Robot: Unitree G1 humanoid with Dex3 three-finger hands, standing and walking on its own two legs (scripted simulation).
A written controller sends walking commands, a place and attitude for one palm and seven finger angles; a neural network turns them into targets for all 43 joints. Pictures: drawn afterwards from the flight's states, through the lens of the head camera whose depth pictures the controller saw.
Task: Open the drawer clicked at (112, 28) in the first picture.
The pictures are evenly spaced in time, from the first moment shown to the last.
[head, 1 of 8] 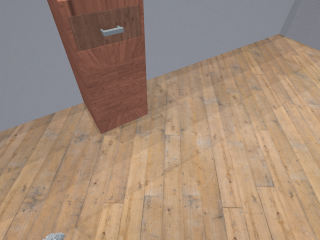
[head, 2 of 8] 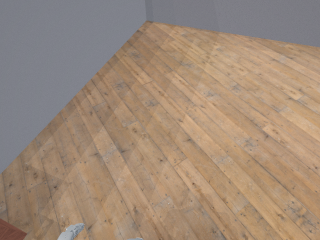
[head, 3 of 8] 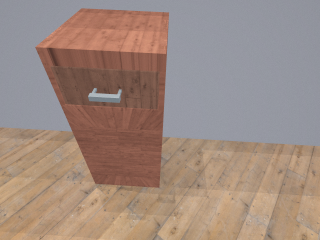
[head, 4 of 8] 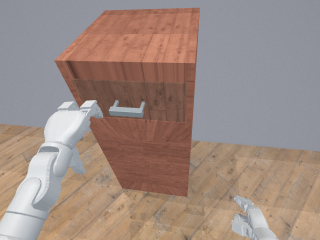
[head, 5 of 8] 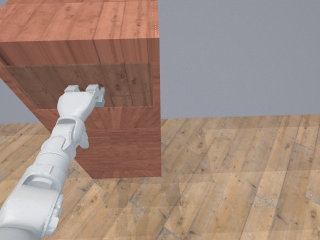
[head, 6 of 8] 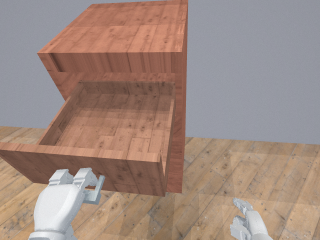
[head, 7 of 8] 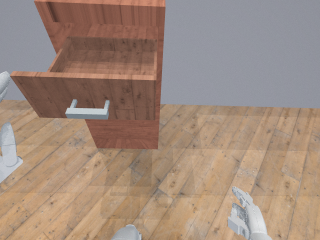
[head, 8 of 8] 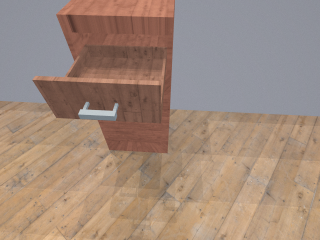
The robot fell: no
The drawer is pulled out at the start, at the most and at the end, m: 0.00 0.30 0.30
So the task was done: yes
